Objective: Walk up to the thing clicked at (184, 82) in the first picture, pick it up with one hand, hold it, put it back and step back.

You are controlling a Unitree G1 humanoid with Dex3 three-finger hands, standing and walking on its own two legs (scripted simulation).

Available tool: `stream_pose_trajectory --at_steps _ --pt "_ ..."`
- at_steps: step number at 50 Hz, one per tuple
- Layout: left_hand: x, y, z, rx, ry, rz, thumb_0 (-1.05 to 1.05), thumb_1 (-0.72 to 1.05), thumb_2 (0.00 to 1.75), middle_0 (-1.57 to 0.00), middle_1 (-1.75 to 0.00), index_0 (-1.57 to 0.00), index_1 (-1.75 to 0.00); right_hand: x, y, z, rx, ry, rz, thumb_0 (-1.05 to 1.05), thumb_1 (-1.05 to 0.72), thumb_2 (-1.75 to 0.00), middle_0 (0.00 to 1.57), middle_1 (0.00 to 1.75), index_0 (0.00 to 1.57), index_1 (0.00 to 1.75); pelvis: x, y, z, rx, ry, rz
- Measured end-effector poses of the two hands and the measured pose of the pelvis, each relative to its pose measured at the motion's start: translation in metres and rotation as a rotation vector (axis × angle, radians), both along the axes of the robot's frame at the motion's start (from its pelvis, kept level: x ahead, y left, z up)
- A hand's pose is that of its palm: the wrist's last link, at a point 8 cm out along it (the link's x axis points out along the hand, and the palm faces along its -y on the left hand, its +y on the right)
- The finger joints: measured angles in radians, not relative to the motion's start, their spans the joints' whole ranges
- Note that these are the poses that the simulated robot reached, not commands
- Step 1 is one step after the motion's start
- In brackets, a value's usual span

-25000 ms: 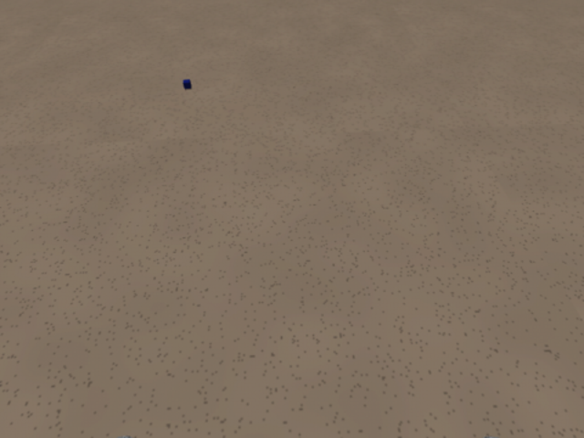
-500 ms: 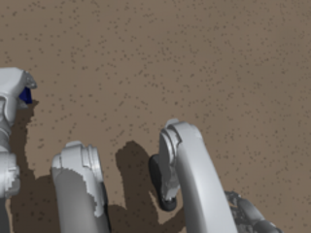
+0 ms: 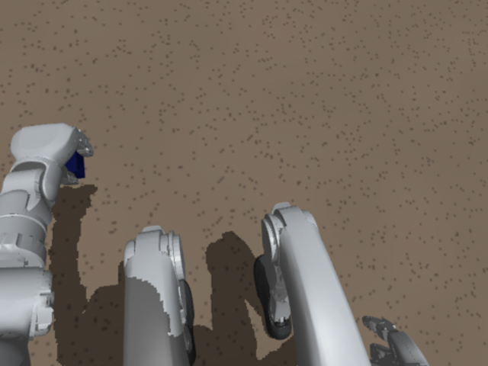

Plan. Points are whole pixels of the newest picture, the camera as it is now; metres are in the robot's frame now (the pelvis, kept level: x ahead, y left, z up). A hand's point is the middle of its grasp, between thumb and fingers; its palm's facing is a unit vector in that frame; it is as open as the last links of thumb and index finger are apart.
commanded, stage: lift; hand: left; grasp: from above
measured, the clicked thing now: (68, 165) +0.46 +0.28 -0.17
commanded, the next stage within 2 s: hold in 1.28 s
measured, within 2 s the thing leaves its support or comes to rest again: neither
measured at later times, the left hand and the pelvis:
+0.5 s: hand out of the picture +0.38 +0.26 +0.06, palm faces -0.44 -0.07 -0.89, open 5.4 cm; pelvis +0.01 +0.00 +0.15, yaw +3 degrees
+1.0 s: hand out of the picture +0.36 +0.24 +0.21, palm faces -0.47 -0.08 -0.88, open 5.3 cm; pelvis +0.04 +0.00 +0.29, yaw +3 degrees
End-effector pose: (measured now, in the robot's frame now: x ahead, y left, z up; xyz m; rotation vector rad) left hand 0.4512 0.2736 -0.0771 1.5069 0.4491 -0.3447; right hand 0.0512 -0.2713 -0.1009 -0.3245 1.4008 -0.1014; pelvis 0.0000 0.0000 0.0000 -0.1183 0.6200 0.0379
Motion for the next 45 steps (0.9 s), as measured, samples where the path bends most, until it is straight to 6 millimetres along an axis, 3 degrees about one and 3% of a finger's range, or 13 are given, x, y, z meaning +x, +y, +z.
stream_pose_trajectory --at_steps 10,20,35,45 --pt "-0.028 0.001 0.064 -0.013 -0.024 -0.011 -0.03 0.46 0.07 -1.03 -0.07 -1.1 -0.09 0.037 -0.003 0.041 -0.006 -0.108 0.008 0.01 -0.91 -0.9 0.2 0.3 0.2 0.3 0.0 -0.001 0.045 0.019 -0.021 0.009" --pt "-0.055 -0.007 0.148 -0.021 -0.05 0.017 -0.06 0.48 0.07 -1.02 -0.09 -1.16 -0.13 0.067 0.003 0.101 0.003 -0.227 -0.018 0.01 -0.91 -0.9 0.2 0.3 0.2 0.3 0.003 -0.004 0.109 0.044 -0.086 0.013" --pt "-0.084 -0.018 0.277 -0.02 -0.042 0.029 -0.09 0.52 0.04 -1.0 -0.12 -1.21 -0.15 0.071 0.013 0.213 0.002 -0.315 -0.098 0.01 -0.9 -0.9 0.2 0.3 0.2 0.3 0.018 -0.002 0.221 0.076 -0.241 0.013" --pt "-0.085 -0.025 0.329 -0.024 -0.01 0.026 -0.09 0.54 0.01 -0.99 -0.13 -1.2 -0.15 0.073 0.011 0.267 -0.006 -0.336 -0.119 0.01 -0.9 -0.9 0.2 0.3 0.2 0.3 0.036 0.0 0.275 0.087 -0.321 0.01"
